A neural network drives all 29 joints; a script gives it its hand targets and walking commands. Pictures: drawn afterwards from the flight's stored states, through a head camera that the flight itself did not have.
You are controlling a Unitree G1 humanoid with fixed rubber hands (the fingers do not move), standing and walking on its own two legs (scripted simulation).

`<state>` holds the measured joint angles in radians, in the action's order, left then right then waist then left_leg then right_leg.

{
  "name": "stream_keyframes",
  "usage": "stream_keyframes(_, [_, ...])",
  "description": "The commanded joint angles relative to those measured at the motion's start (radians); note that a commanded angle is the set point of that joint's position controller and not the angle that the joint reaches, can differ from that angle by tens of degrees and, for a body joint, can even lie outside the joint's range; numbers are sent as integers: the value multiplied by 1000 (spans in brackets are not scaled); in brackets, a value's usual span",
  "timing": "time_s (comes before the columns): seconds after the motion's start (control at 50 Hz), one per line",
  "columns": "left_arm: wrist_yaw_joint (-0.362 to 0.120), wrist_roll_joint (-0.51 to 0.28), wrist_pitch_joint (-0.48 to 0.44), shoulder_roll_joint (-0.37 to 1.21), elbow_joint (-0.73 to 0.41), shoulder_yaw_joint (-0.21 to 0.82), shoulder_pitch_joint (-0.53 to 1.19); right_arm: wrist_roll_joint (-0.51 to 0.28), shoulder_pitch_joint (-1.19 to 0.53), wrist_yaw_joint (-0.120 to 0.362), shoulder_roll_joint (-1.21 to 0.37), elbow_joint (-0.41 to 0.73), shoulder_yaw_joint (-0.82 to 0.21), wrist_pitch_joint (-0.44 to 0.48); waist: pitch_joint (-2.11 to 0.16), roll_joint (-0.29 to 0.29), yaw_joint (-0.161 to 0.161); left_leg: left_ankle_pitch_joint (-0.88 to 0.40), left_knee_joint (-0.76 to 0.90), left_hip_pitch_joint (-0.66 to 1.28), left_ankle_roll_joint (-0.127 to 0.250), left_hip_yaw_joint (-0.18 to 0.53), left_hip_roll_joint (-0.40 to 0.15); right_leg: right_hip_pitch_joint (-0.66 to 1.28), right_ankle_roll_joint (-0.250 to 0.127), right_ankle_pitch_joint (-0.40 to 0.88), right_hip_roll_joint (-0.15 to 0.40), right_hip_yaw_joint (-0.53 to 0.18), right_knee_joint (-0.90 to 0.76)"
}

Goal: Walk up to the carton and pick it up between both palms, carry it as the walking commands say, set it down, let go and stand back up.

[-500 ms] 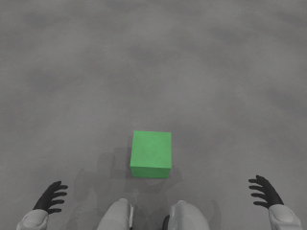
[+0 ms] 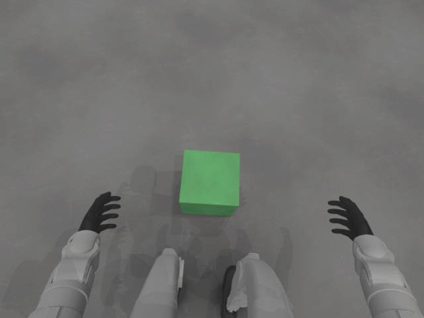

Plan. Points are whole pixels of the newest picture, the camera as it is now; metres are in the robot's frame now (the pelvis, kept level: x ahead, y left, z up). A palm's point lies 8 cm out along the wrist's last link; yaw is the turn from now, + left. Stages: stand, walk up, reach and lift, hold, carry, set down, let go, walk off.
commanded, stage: reach and lift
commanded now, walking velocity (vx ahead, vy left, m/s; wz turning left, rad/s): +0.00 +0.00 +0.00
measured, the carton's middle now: (209, 185) +0.48 +0.00 -0.58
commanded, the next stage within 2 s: none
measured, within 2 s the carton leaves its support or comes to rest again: neither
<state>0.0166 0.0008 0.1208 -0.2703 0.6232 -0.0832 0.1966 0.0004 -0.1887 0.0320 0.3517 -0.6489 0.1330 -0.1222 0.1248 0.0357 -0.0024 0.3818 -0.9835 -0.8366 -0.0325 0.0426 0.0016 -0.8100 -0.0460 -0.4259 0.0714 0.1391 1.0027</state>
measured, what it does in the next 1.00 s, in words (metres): stands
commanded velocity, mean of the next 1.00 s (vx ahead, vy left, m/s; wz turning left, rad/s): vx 0.00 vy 0.00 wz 0.00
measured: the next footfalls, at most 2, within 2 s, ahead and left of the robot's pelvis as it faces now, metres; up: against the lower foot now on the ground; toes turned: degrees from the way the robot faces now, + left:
none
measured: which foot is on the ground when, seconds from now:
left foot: down 0.00-1.00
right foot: down 0.00-1.00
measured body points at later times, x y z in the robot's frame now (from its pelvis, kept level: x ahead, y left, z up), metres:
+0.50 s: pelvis -0.02 +0.00 -0.03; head +0.23 +0.02 +0.34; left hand +0.40 +0.21 -0.14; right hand +0.40 -0.25 -0.13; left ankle +0.06 +0.14 -0.67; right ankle +0.04 -0.10 -0.67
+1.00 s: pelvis -0.02 +0.01 -0.05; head +0.32 +0.02 +0.25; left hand +0.49 +0.17 -0.20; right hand +0.49 -0.23 -0.18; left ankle +0.06 +0.14 -0.67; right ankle +0.04 -0.10 -0.67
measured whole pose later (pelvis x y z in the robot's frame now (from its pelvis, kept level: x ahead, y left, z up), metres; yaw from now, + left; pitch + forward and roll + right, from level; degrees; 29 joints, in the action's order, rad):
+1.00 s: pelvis -0.02 +0.01 -0.05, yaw -1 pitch +41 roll -1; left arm 0.10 0.00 0.16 -0.23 0.66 -0.11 1.03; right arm 0.00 -1.05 0.01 0.35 -0.79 0.30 -0.09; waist 0.15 0.02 0.00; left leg 0.31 -1.08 -1.48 -0.03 0.05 0.00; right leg -1.44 -0.05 -0.34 0.07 0.14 1.08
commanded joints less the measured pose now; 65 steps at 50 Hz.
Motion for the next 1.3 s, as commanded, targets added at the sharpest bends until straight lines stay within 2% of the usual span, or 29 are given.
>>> stream_keyframes(0.0, [22,-88,9,-62,-177,-15,274,-34,-259,-17,94,70,83,4,-596,-59,67,-177,44,121,14,-22,39,125,36,291,-115,-154,-75])
stream_keyframes(0.02, [32,-90,18,-53,-192,-3,311,-42,-296,-10,100,57,85,0,-587,-117,60,-151,49,133,2,-14,33,74,28,242,-113,-149,-66])
stream_keyframes(0.2, [64,-148,60,-59,-168,1,556,-108,-544,-22,144,58,89,-16,-801,-100,80,-218,-11,72,-9,-22,33,-10,26,293,-117,-136,-26])
stream_keyframes(0.28, [70,-117,38,-86,-108,-63,603,-114,-620,-34,116,43,87,0,-896,-90,22,-302,-45,-5,3,-65,57,71,34,416,-121,-166,-12])
stream_keyframes(0.36, [71,-125,36,-73,-74,-57,696,-125,-705,-45,119,16,113,4,-995,-116,56,-330,-54,-53,2,-65,62,41,29,456,-127,-164,1])
stream_keyframes(0.38, [69,-143,30,-71,-57,-50,725,-108,-731,-46,123,6,112,12,-993,-59,81,-351,-64,-79,4,-55,61,27,32,489,-131,-161,16])
stream_keyframes(0.44, [64,-118,16,-34,-34,-61,784,-116,-791,-40,75,-34,108,28,-966,-95,46,-348,-52,-144,-3,-53,63,-12,36,484,-130,-180,9])
stream_keyframes(0.46, [58,-142,9,-28,-46,-43,850,-100,-840,-39,84,-43,125,33,-984,-64,92,-344,-59,-185,-5,-47,65,-10,34,507,-134,-172,19])
stream_keyframes(0.5, [63,-143,8,-30,-60,-44,880,-130,-859,-32,76,-43,142,38,-1080,-128,84,-399,-62,-96,-5,-40,60,-36,29,515,-139,-170,25])
stream_keyframes(0.54, [72,-132,5,-33,-46,-73,889,-123,-935,-31,91,-21,143,50,-1124,-102,54,-451,-74,-88,-9,-30,63,-48,36,549,-148,-163,58])
stream_keyframes(0.56, [71,-144,1,-12,-44,-65,891,-115,-913,-33,88,-37,154,60,-1158,-96,90,-497,-90,-92,-7,-32,69,-28,32,615,-149,-171,50])
stream_keyframes(0.64, [76,-128,-1,-51,-127,-87,1013,-118,-1043,-34,77,33,161,57,-1277,-82,79,-525,-106,-95,-6,-42,63,-9,41,645,-148,-181,71])
stream_keyframes(0.7, [88,-116,6,-47,-198,-78,1095,-127,-1135,-37,97,87,184,56,-1378,-143,59,-565,-106,-14,-9,-44,59,-28,32,639,-155,-167,78])
stream_keyframes(0.82, [95,-114,25,-20,-80,-119,1096,-92,-1116,-43,78,-32,226,43,-1408,-114,103,-546,-128,-47,-10,-40,61,-74,41,629,-160,-151,80])
stream_keyframes(0.84, [91,-110,16,-15,-113,-116,1101,-108,-1097,-46,66,-17,211,49,-1432,-147,85,-631,-136,6,-8,-33,59,-84,36,683,-158,-167,82])
stream_keyframes(0.86, [94,-105,20,-7,-54,-131,1090,-92,-1098,-44,47,-40,210,48,-1411,-101,104,-599,-140,-34,0,-32,60,-82,44,684,-164,-157,94])
stream_keyframes(0.9, [96,-93,6,-38,-145,-147,1109,-123,-1104,-42,31,-3,187,49,-1513,-110,52,-662,-147,-31,-2,-48,67,8,39,770,-160,-178,111])
stream_keyframes(0.96, [88,-103,-8,-7,-127,-140,1109,-108,-1102,-50,23,-3,199,69,-1503,-95,82,-679,-187,-103,5,-39,62,-25,35,811,-150,-188,131])
stream_keyframes(0.98, [87,-104,-7,21,-88,-112,1099,-110,-1106,-47,21,-28,199,73,-1506,-100,100,-654,-198,-85,0,-37,61,-82,40,771,-153,-162,151])
stream_keyframes(1.0, [85,-81,-19,0,-90,-130,1117,-102,-1111,-48,16,-26,213,80,-1449,-117,66,-663,-205,-171,2,-43,63,-111,38,797,-151,-179,158])
stream_keyframes(1.02, [85,-100,-26,15,-134,-118,1142,-99,-1146,-51,13,41,204,90,-1548,-86,96,-727,-232,-72,11,-27,64,-126,40,797,-159,-165,172])
stream_keyframes(1.06, [95,-90,-31,31,-97,-102,1160,-92,-1126,-53,24,-40,231,98,-1507,-146,100,-740,-271,-116,-13,-19,57,-208,34,784,-158,-166,213])
stream_keyframes(1.08, [101,-95,-32,21,-120,-102,1205,-88,-1162,-56,54,-33,238,100,-1547,-142,115,-664,-290,-126,-12,-24,54,-225,35,715,-160,-155,228])
stream_keyframes(1.1, [107,-80,-34,-5,-117,-124,1216,-106,-1183,-59,44,-36,201,96,-1528,-131,68,-602,-299,-163,-8,-38,55,-235,37,678,-158,-162,247])
stream_keyframes(1.16, [130,-89,-13,-28,-118,-113,1263,-120,-1241,-71,70,-37,197,76,-1564,-123,78,-512,-362,-198,-4,-40,56,-269,41,599,-155,-148,310])
stream_keyframes(1.18, [142,-102,-6,-56,-186,-119,1330,-147,-1354,-79,134,62,201,77,-1642,-129,67,-463,-394,-167,-5,-60,63,-241,39,556,-159,-140,333])
stream_keyframes(1.22, [171,-122,29,-74,-140,-85,1393,-146,-1407,-92,185,-8,205,48,-1651,-149,104,-364,-440,-131,-12,-49,57,-336,41,401,-161,-103,390])
stream_keyframes(1.26, [194,-127,55,-128,-105,-87,1466,-188,-1495,-107,187,-61,168,12,-1625,-160,49,-188,-481,-164,-7,-65,62,-388,43,219,-155,-107,427])
stream_keyframes(1.28, [206,-165,67,-118,-90,-62,1489,-185,-1537,-119,223,-50,173,9,-1647,-160,84,-141,-490,-137,-10,-65,63,-368,36,171,-158,-104,439])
